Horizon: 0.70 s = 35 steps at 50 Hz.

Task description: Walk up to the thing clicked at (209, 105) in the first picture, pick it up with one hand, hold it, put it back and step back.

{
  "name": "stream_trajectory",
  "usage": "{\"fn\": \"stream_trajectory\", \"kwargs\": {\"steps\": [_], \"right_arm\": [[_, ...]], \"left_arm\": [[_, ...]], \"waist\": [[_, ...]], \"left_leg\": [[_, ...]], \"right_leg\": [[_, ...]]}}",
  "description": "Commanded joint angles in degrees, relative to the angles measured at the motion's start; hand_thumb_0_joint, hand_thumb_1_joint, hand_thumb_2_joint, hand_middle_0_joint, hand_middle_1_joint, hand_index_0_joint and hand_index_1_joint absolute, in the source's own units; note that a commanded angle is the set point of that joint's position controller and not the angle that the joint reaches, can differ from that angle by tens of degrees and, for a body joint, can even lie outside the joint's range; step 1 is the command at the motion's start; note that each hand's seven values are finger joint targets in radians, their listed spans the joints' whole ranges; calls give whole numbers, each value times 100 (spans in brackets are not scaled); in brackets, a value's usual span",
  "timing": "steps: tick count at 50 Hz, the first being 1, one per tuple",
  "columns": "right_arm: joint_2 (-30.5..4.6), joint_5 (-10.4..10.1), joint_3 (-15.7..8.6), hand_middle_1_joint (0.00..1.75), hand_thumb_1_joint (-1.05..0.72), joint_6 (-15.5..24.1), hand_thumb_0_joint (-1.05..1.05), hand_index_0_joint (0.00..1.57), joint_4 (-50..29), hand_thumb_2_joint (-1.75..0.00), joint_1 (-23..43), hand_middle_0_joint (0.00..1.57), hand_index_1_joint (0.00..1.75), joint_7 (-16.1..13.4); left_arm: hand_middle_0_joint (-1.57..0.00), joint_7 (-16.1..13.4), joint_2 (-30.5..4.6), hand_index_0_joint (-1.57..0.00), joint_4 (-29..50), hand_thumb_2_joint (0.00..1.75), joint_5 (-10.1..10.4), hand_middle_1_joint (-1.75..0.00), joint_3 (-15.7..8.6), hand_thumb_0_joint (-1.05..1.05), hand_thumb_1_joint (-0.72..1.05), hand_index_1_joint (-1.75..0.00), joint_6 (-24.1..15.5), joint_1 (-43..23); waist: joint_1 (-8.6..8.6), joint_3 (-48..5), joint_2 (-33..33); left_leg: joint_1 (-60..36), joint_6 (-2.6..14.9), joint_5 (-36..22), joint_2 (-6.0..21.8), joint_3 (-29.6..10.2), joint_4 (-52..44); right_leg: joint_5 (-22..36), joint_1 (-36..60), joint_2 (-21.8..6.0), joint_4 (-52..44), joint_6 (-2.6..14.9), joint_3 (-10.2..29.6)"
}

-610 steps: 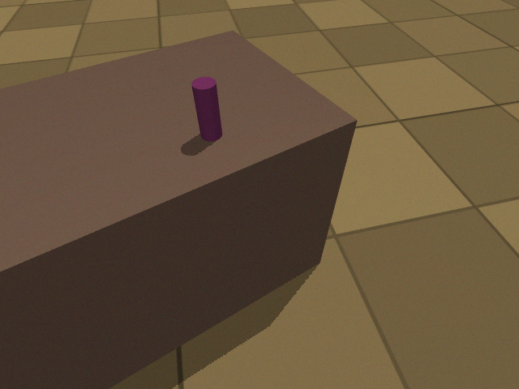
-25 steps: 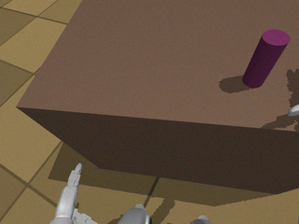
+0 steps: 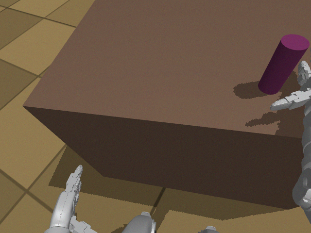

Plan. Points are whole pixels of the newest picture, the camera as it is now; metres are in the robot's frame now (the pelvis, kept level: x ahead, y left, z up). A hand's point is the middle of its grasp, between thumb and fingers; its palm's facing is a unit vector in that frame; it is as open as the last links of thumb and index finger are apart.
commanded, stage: rest palm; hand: right
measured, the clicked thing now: (280, 67) +0.52 -0.21 +0.11
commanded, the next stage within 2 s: close in 0.18 s
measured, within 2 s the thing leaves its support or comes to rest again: leaves its support in 1.46 s
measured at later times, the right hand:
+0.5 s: hand (280, 75) +0.50 -0.21 +0.10, palm faces +0.15 +0.99 +0.02, open 17.1 cm
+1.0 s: hand (280, 71) +0.51 -0.21 +0.10, palm faces +0.15 +0.99 +0.03, open 11.3 cm
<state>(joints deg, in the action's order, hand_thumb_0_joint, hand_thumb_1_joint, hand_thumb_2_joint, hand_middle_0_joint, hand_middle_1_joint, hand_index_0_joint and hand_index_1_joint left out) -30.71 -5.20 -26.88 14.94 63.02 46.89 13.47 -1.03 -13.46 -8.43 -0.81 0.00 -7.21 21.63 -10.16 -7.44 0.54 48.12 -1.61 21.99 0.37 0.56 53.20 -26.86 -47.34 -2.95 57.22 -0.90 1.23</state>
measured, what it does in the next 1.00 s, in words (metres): stands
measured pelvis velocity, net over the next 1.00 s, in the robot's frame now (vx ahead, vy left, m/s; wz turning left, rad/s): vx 0.01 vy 0.00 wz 0.00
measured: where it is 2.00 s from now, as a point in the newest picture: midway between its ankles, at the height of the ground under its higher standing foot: outside the picture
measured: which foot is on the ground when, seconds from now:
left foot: down 0.00-1.00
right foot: down 0.00-1.00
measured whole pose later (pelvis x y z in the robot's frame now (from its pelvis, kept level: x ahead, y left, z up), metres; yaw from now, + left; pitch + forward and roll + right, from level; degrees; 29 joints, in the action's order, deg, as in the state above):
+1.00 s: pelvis +0.01 +0.00 +0.00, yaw +0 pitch +18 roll +2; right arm -29.3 -3.4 -27.0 15.2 63.9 49.6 8.8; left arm -0.7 -14.3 -9.0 -0.8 -2.2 -4.8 20.1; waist -10.7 -7.1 0.3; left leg 47.6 -1.6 22.5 0.3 0.3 52.5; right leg -27.2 -46.5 -3.0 56.0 -0.9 0.9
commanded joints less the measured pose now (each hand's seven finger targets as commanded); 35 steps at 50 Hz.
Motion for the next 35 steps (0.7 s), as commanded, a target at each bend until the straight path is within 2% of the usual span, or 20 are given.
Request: {"fn": "stream_trajectory", "kwargs": {"steps": [1, 2, 4, 8, 9, 13, 16, 19, 20, 22, 23, 24, 26, 28, 29, 30, 31, 32, 34, 35], "right_arm": [[-1513, -15, -73, 5, 58, 415, 0, 3, -1651, -5, 2830, 3, 5, -175], [-1522, 20, -26, 5, 59, 373, 0, 3, -1510, -5, 2748, 3, 5, -193], [-1237, 35, 153, 5, 59, 328, 0, 3, -1549, -5, 2777, 3, 5, -209], [-1112, -41, 229, 4, 54, 286, 0, 4, -1828, -6, 3112, 4, 5, -292], [-1263, -17, 159, 4, 54, 252, 0, 4, -1864, -5, 3056, 5, 4, -309], [-1168, -27, 70, 4, 54, 175, 0, 6, -1358, -3, 2715, 7, 4, -440], [-1103, 0, -46, 7, 61, 215, 0, 23, -748, 0, 2155, 24, 7, -478], [-1581, 95, -189, 12, 61, 428, 0, 29, -1585, 0, 2959, 29, 12, -465], [-1540, 115, -158, 13, 61, 425, 0, 29, -1347, 0, 3018, 30, 13, -472], [-1282, 90, -43, 16, 60, 456, 0, 32, -1292, -2, 3152, 32, 16, -463], [-1427, 76, -15, 17, 60, 503, 0, 32, -1853, -3, 3590, 33, 17, -464], [-1418, 102, 26, 20, 56, 465, 0, 35, -1541, -6, 3480, 36, 20, -445], [-1244, 149, 226, 24, 52, 353, 0, 40, -1189, -10, 3244, 40, 25, -412], [-1515, 183, 114, 29, 53, 322, 0, 46, -1389, -12, 3511, 47, 29, -436], [-1613, 170, 47, 30, 51, 313, 0, 48, -1495, -13, 3686, 48, 30, -454], [-1389, 151, 107, 30, 53, 282, 0, 51, -1106, -10, 3619, 52, 30, -453], [-1369, 124, 90, 30, 53, 263, 0, 53, -999, -10, 3500, 53, 30, -470], [-1385, 131, 61, 34, 53, 246, 0, 57, -713, -12, 3310, 57, 34, -456], [-1426, 171, 48, 40, 52, 283, 0, 64, -789, -17, 3225, 64, 40, -455], [-1435, 172, -5, 42, 51, 285, 0, 67, -782, -18, 3034, 67, 42, -444]], "left_arm": [[-5, -48, -771, -6, 1097, 3, -2, -6, -529, 0, -53, -5, -205, 36], [-5, -63, -902, -6, 949, 3, -10, -6, -705, 0, -53, -5, -179, 163], [-5, -57, -908, -6, 857, 3, -14, -6, -740, 0, -52, -5, -186, 88], [-5, -87, -887, -3, 1383, 9, 22, -4, -553, 0, -61, -6, -244, -353], [-5, -89, -879, -3, 1012, 9, 22, -4, -577, 0, -61, -6, -197, 36], [-5, -87, -1034, -3, 1186, 9, 46, -4, -720, 0, -61, -6, -139, 77], [-5, -20, -774, -5, 530, 6, 19, -5, -589, 0, -57, -5, -83, 401], [-5, -7, -772, -5, 1068, 5, -22, -5, -572, 0, -56, -5, -122, -98], [-5, -28, -838, -5, 1142, 5, -36, -5, -639, 0, -56, -5, -123, 6], [-5, -21, -757, -5, 1416, 5, -27, -5, -522, 0, -55, -5, -147, -144], [-5, -54, -824, -5, 1509, 5, -2, -5, -577, 0, -56, -5, -170, -242], [-5, -86, -890, -4, 1306, 6, -12, -5, -668, 0, -56, -5, -160, 19], [-5, -68, -882, -4, 860, 6, -34, -5, -646, 0, -56, -5, -93, 453], [-5, -74, -845, -4, 898, 6, -31, -5, -561, 0, -56, -5, -119, 270], [-5, -78, -844, -4, 885, 6, -29, -5, -574, 0, -56, -5, -128, 137], [-5, -86, -877, -4, 788, 6, -52, -5, -612, 0, -56, -5, -139, 87], [-5, -74, -864, -4, 863, 6, -35, -5, -552, 0, -56, -5, -159, -113], [-4, -75, -888, -4, 571, 6, -36, -5, -631, 0, -56, -5, -144, 34], [-4, -73, -945, -5, 1322, 6, -16, -5, -573, 0, -55, -5, -200, -438], [-4, -76, -1008, -5, 1104, 5, -30, -5, -691, 0, -55, -5, -165, -167]], "waist": [[85, -2503, -908], [32, -2407, -935], [52, -2400, -1055], [115, -3089, -932], [179, -3160, -1038], [54, -2537, -573], [157, -1530, -385], [160, -2291, -620], [9, -2279, -498], [-78, -2484, -352], [-30, -2899, -689], [-133, -2854, -843], [-124, -2728, -1043], [-85, -2961, -1231], [-81, -2974, -1222], [-198, -2620, -1009], [-81, -2394, -910], [-101, -2299, -918], [-38, -2644, -680], [-18, -2827, -713]], "left_leg": [[-1186, 212, -1540, -132, 11, -486], [-1159, 213, -1498, -125, 0, -505], [-1103, 226, -1516, -114, -10, -474], [-1424, 230, -1654, -173, 119, -476], [-1458, 229, -1707, -178, 128, -476], [-1404, 198, -1563, -190, 159, -639], [-1065, 190, -1219, -161, 87, -631], [-1279, 196, -1474, -137, 13, -522], [-1287, 189, -1453, -146, 16, -523], [-1545, 158, -1474, -132, -7, -538], [-1573, 169, -1518, -125, -23, -535], [-1343, 193, -1569, -155, 29, -499], [-1138, 213, -1625, -183, 66, -495], [-1122, 202, -1829, -164, 46, -479], [-1163, 195, -1804, -151, 24, -520], [-1030, 207, -1758, -164, 50, -506], [-1064, 210, -1629, -156, 52, -530], [-1049, 203, -1510, -153, 50, -539], [-1346, 187, -1522, -163, 57, -575], [-1482, 192, -1692, -177, 85, -517]], "right_leg": [[1744, 1449, 195, -672, 145, -89], [1653, 1429, 197, -654, 146, -107], [1687, 1428, 180, -644, 132, -98], [2011, 1829, 145, -708, 81, -4], [2111, 1916, 154, -733, 70, -14], [1872, 1620, 165, -881, 104, -13], [1394, 930, 188, -873, 153, -95], [1647, 1241, 177, -745, 164, -92], [1562, 1196, 176, -717, 176, -78], [1479, 1109, 199, -674, 200, -85], [1543, 1439, 185, -696, 183, -82], [1684, 1630, 167, -690, 150, -58], [1942, 1771, 176, -710, 104, -34], [2290, 1945, 159, -619, 77, -39], [2125, 1862, 164, -586, 110, -59], [2035, 1600, 168, -580, 110, -43], [1814, 1359, 179, -640, 124, -52], [1646, 1269, 182, -661, 130, -54], [1654, 1277, 171, -690, 147, -43], [1856, 1373, 164, -686, 124, -43]]}}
